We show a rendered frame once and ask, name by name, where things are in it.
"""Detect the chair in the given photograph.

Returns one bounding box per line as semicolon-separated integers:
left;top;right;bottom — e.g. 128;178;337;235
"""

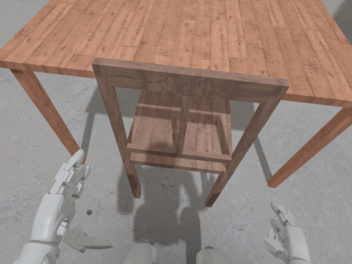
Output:
91;57;290;207

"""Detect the robot left hand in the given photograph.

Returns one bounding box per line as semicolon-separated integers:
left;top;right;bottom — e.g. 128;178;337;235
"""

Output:
31;149;113;253

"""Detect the robot thigh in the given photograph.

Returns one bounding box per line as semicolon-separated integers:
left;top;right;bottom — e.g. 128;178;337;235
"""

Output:
122;243;157;264
196;249;233;264

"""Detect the robot left thigh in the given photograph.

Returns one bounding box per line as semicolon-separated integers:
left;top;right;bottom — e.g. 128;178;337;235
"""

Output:
122;243;157;264

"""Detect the table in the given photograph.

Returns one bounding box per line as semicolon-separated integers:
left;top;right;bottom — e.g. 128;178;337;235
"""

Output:
0;0;352;188

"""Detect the robot left forearm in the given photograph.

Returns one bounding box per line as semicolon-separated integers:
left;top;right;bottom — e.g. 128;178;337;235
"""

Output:
13;240;60;264

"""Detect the robot right thigh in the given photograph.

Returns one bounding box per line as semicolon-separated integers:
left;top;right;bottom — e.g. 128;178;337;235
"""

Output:
196;249;233;264

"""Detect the robot right hand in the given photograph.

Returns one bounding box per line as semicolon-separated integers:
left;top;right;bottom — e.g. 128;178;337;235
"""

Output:
265;201;311;264

